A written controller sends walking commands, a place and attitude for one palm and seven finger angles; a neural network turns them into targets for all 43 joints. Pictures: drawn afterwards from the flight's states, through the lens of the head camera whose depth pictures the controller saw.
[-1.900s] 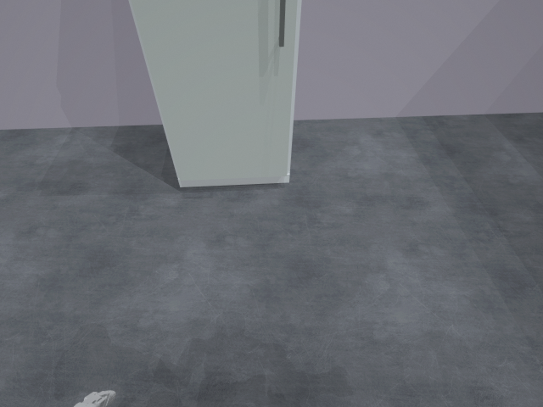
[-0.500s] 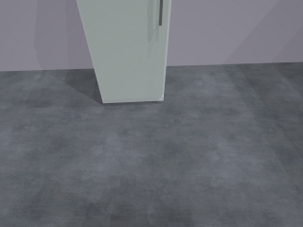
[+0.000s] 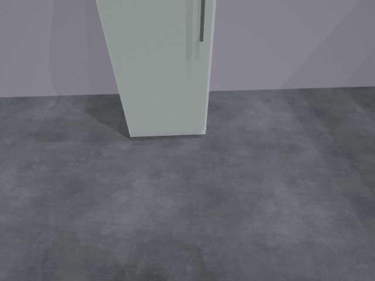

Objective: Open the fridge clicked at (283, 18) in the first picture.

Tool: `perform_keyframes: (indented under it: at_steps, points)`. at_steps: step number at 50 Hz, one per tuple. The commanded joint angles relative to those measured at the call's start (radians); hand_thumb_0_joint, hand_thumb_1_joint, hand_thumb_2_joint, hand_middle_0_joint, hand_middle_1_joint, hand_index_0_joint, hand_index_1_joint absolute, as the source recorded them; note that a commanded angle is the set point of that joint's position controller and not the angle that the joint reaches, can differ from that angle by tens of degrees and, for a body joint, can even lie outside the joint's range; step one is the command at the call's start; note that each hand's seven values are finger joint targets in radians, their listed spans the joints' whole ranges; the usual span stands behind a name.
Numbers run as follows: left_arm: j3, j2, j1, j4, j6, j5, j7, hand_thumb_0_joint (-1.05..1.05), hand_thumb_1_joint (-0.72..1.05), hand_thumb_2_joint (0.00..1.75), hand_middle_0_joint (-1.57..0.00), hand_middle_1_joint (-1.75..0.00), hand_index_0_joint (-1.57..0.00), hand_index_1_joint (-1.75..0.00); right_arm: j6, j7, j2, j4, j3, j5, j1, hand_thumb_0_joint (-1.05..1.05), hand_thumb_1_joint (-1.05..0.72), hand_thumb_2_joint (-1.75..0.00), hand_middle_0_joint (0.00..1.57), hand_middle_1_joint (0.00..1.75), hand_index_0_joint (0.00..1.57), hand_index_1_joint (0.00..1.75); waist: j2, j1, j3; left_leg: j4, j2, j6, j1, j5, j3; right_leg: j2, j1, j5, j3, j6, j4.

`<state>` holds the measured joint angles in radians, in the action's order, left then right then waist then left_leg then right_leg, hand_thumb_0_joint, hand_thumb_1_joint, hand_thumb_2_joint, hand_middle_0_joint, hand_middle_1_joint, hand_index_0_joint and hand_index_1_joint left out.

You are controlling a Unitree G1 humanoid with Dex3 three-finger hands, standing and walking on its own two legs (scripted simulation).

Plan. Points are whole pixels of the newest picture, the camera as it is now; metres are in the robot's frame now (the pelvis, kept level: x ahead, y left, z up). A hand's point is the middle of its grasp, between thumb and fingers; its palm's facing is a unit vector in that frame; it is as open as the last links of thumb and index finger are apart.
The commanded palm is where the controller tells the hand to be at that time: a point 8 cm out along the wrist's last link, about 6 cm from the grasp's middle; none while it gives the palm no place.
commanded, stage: walk to a spot facing it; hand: right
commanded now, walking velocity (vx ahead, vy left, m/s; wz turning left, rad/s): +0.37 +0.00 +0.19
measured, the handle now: (202, 1) +1.24 -0.02 +0.18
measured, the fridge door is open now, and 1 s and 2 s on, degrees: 0 0 0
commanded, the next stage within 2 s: take the last steps up to it in 0.90 s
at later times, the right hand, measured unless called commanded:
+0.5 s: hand (245, 231) +0.31 -0.15 -0.18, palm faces -0.11 +0.97 -0.22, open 7.3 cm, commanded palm none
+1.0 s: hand (250, 216) +0.36 -0.17 -0.18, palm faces -0.06 +0.99 -0.13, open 7.4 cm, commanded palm none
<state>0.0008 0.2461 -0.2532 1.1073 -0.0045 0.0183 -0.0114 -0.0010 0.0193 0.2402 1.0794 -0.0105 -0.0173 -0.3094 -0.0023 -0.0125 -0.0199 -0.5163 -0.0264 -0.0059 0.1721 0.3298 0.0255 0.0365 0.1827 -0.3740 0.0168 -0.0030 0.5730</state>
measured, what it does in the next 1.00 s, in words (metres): walks ahead: left foot, then right foot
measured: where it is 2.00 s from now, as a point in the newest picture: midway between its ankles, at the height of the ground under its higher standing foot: (182, 200)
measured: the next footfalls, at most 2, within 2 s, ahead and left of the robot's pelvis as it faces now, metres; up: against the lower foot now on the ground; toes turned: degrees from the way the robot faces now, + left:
left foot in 0.44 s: +0.30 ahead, +0.13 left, +0.00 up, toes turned +14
right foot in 0.88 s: +0.46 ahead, -0.09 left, +0.00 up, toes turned -4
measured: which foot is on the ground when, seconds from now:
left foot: down 0.00-0.08, up 0.10-0.42, down 0.44-0.88, up 0.90-1.00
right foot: down 0.00-0.44, up 0.46-0.86, down 0.88-1.00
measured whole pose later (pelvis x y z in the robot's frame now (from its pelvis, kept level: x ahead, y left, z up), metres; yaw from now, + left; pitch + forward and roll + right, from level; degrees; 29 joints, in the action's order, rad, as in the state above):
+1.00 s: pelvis +0.38 +0.00 +0.00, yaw +8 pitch -2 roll +1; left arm -0.04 0.13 -0.20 1.00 -0.08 0.02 0.01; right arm 0.01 0.02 0.18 1.12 -0.06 -0.02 -0.37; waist 0.05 -0.03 0.04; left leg -1.12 0.05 -0.03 0.39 0.40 -0.07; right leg 0.08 0.25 -0.27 0.21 -0.04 0.55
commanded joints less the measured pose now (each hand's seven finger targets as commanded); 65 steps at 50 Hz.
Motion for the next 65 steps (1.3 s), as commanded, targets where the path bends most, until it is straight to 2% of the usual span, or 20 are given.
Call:
perform_keyframes:
  at_steps: [1, 3, 4, 5, 7, 16, 19, 20, 21, 22, 23, 28, 39, 42, 44, 46, 52, 60, 63, 65]
  points:
    - [-0.028, 0.081, -0.03, -0.061, -0.046, -0.003, 0.016, 0.0, 0.9, 0.9, -0.2, -0.3, -0.2, -0.3, 0.027, -0.021, 0.172, -0.037, -0.053, -0.003, -0.052, 0.0, -0.9, -0.9, 0.2, 0.3, 0.2, 0.3, 0.12, 0.019, 0.138, 0.184, 0.222, -0.161, 0.063, 0.1, 0.288, 0.018, 0.12, -0.054, 0.06, -0.011, 0.005]
    - [-0.038, 0.096, -0.193, -0.004, -0.065, -0.002, 0.023, 0.0, 0.9, 0.9, -0.2, -0.3, -0.2, -0.3, 0.029, -0.016, 0.107, -0.055, -0.048, 0.001, 0.006, 0.0, -0.9, -0.9, 0.2, 0.3, 0.2, 0.3, -0.087, 0.095, 0.118, -0.125, 0.069, -0.092, 0.254, -0.061, 0.1, 0.106, -0.157, 0.081, -0.103, -0.067, -0.194]
    - [-0.061, 0.167, -0.349, 0.051, -0.073, 0.01, 0.034, 0.0, 0.9, 0.9, -0.2, -0.3, -0.2, -0.3, 0.036, -0.014, 0.04, -0.089, -0.036, 0.002, 0.068, 0.0, -0.9, -0.9, 0.2, 0.3, 0.2, 0.3, -0.345, 0.143, 0.123, -0.443, -0.028, -0.038, 0.475, 0.056, -0.083, 0.298, -0.316, 0.293, -0.358, -0.144, -0.301]
    - [-0.05, 0.132, -0.42, 0.078, -0.073, 0.009, 0.046, 0.0, 0.9, 0.9, -0.2, -0.3, -0.2, -0.3, 0.051, -0.022, 0.064, -0.123, -0.035, -0.004, 0.151, 0.0, -0.9, -0.9, 0.2, 0.3, 0.2, 0.3, -0.267, 0.156, 0.178, -0.57, 0.015, -0.038, 0.625, 0.208, -0.028, 0.377, -0.381, 0.544, -0.429, -0.203, -0.298]
    - [-0.038, 0.08, -0.376, 0.055, -0.079, 0.009, 0.055, 0.0, 0.9, 0.9, -0.2, -0.3, -0.2, -0.3, 0.05, -0.011, 0.026, -0.112, -0.042, -0.004, 0.163, 0.0, -0.9, -0.9, 0.2, 0.3, 0.2, 0.3, -0.07, 0.112, 0.205, -0.662, 0.088, -0.039, 0.647, 0.151, -0.009, 0.364, -0.341, 0.654, -0.306, -0.216, -0.276]
    - [-0.036, 0.035, -0.318, 0.08, -0.095, -0.001, 0.062, 0.0, 0.9, 0.9, -0.2, -0.3, -0.2, -0.3, 0.026, 0.019, -0.049, -0.135, -0.035, 0.001, 0.195, 0.0, -0.9, -0.9, 0.2, 0.3, 0.2, 0.3, -0.128, 0.018, 0.184, -0.203, 0.034, -0.067, 0.282, -0.128, -0.192, 0.212, -0.168, 0.823, 0.071, -0.127, -0.343]
    - [-0.05, 0.068, -0.271, 0.08, -0.087, -0.006, 0.059, 0.0, 0.9, 0.9, -0.2, -0.3, -0.2, -0.3, 0.032, 0.005, -0.001, -0.066, -0.054, -0.01, -0.025, 0.0, -0.9, -0.9, 0.2, 0.3, 0.2, 0.3, -0.132, -0.084, 0.067, -0.129, -0.009, -0.106, 0.009, -0.157, -0.204, 0.206, -0.16, 0.989, 0.127, -0.098, -0.064]
    - [-0.051, 0.06, -0.262, 0.072, -0.085, -0.008, 0.053, 0.0, 0.9, 0.9, -0.2, -0.3, -0.2, -0.3, 0.042, -0.002, 0.038, -0.03, -0.067, -0.016, -0.155, 0.0, -0.9, -0.9, 0.2, 0.3, 0.2, 0.3, -0.087, -0.144, -0.002, -0.058, -0.001, -0.117, -0.19, -0.197, -0.178, 0.173, -0.053, 0.875, 0.136, -0.069, 0.138]
    - [-0.043, 0.0, -0.289, 0.063, -0.085, -0.021, 0.037, 0.0, 0.9, 0.9, -0.2, -0.3, -0.2, -0.3, 0.055, -0.016, 0.132, -0.003, -0.09, -0.022, -0.252, 0.0, -0.9, -0.9, 0.2, 0.3, 0.2, 0.3, 0.078, -0.171, -0.08, 0.003, 0.217, -0.191, -0.378, -0.118, 0.072, 0.104, 0.171, 0.483, 0.149, -0.043, 0.466]
    - [-0.043, -0.053, -0.316, 0.03, -0.085, -0.027, 0.039, 0.0, 0.9, 0.9, -0.2, -0.3, -0.2, -0.3, 0.056, -0.024, 0.2, 0.002, -0.103, -0.006, -0.283, 0.0, -0.9, -0.9, 0.2, 0.3, 0.2, 0.3, 0.208, -0.127, -0.167, 0.159, 0.48, -0.308, -0.421, -0.088, 0.525, -0.014, 0.353, -0.165, 0.095, -0.022, 0.819]
    - [-0.047, -0.035, -0.229, 0.003, -0.075, -0.024, 0.033, 0.0, 0.9, 0.9, -0.2, -0.3, -0.2, -0.3, 0.048, -0.026, 0.206, -0.027, -0.107, 0.012, -0.198, 0.0, -0.9, -0.9, 0.2, 0.3, 0.2, 0.3, 0.118, -0.124, -0.104, 0.281, 0.489, -0.32, -0.272, 0.185, 0.554, 0.042, 0.396, -0.143, 0.001, -0.043, 0.896]
    - [-0.053, -0.082, -0.238, 0.002, -0.018, 0.013, 0.017, 0.0, 0.9, 0.9, -0.2, -0.3, -0.2, -0.3, 0.062, -0.039, 0.052, -0.079, -0.057, -0.01, 0.059, 0.0, -0.9, -0.9, 0.2, 0.3, 0.2, 0.3, 0.048, 0.056, 0.085, 0.344, 0.329, -0.175, 0.241, 0.132, 0.137, 0.142, 0.29, 0.042, 0.006, -0.003, 0.667]
    - [-0.062, -0.052, 0.045, -0.141, -0.043, 0.006, -0.018, 0.0, 0.9, 0.9, -0.2, -0.3, -0.2, -0.3, 0.073, -0.023, 0.076, -0.04, -0.065, -0.012, -0.058, 0.0, -0.9, -0.9, 0.2, 0.3, 0.2, 0.3, 0.077, -0.002, 0.138, 0.324, 0.291, -0.162, 0.093, 0.06, 0.055, 0.091, 0.24, 0.125, 0.099, 0.014, 0.111]
    - [-0.065, -0.018, -0.045, -0.111, -0.059, 0.007, -0.007, 0.0, 0.9, 0.9, -0.2, -0.3, -0.2, -0.3, 0.066, -0.023, 0.062, -0.032, -0.063, -0.005, -0.068, 0.0, -0.9, -0.9, 0.2, 0.3, 0.2, 0.3, -0.007, 0.05, 0.105, 0.14, 0.234, -0.12, 0.138, -0.088, -0.017, 0.051, -0.018, 0.136, 0.141, 0.007, -0.06]
    - [-0.103, 0.16, -0.286, -0.052, -0.068, 0.024, 0.013, 0.0, 0.9, 0.9, -0.2, -0.3, -0.2, -0.3, 0.066, -0.01, -0.024, -0.072, -0.048, 0.006, -0.065, 0.0, -0.9, -0.9, 0.2, 0.3, 0.2, 0.3, -0.361, 0.128, -0.012, -0.417, 0.038, -0.02, 0.428, 0.138, -0.197, 0.398, -0.333, 0.071, -0.335, -0.142, -0.292]
    - [-0.086, 0.113, -0.26, -0.044, -0.061, 0.013, 0.031, 0.0, 0.9, 0.9, -0.2, -0.3, -0.2, -0.3, 0.063, -0.015, 0.008, -0.095, -0.053, -0.007, 0.045, 0.0, -0.9, -0.9, 0.2, 0.3, 0.2, 0.3, -0.196, 0.124, 0.048, -0.708, 0.089, -0.031, 0.539, 0.177, -0.056, 0.44, -0.224, 0.067, -0.375, -0.185, -0.352]
    - [-0.055, 0.001, -0.117, -0.058, -0.089, 0.005, 0.043, 0.0, 0.9, 0.9, -0.2, -0.3, -0.2, -0.3, 0.018, -0.007, -0.067, -0.041, -0.053, -0.013, -0.039, 0.0, -0.9, -0.9, 0.2, 0.3, 0.2, 0.3, -0.09, 0.01, 0.067, -0.562, 0.149, 0.017, 0.387, -0.039, -0.065, 0.292, -0.052, 0.521, 0.051, -0.127, -0.343]
    - [-0.071, 0.03, -0.172, 0.003, -0.061, 0.01, 0.032, 0.0, 0.9, 0.9, -0.2, -0.3, -0.2, -0.3, 0.028, -0.001, -0.054, -0.084, -0.049, -0.012, 0.113, 0.0, -0.9, -0.9, 0.2, 0.3, 0.2, 0.3, -0.151, 0.041, 0.106, -0.148, 0.116, 0.016, 0.257, -0.066, -0.166, 0.271, -0.066, 0.347, 0.047, -0.133, -0.308]
    - [-0.068, 0.02, -0.151, 0.009, -0.053, 0.006, 0.03, 0.0, 0.9, 0.9, -0.2, -0.3, -0.2, -0.3, 0.043, -0.004, -0.013, -0.036, -0.063, -0.016, -0.024, 0.0, -0.9, -0.9, 0.2, 0.3, 0.2, 0.3, -0.064, -0.043, 0.049, 0.023, 0.076, -0.005, -0.028, -0.149, -0.197, 0.2, 0.021, 0.311, 0.093, -0.08, -0.096]
    - [-0.048, -0.073, -0.152, -0.036, -0.057, -0.011, 0.014, 0.0, 0.9, 0.9, -0.2, -0.3, -0.2, -0.3, 0.063, -0.024, 0.173, 0.027, -0.102, -0.017, -0.26, 0.0, -0.9, -0.9, 0.2, 0.3, 0.2, 0.3, 0.332, -0.12, -0.07, 0.204, 0.467, -0.15, -0.382, -0.123, 0.31, 0.014, 0.411, -0.167, 0.187, -0.006, 0.442]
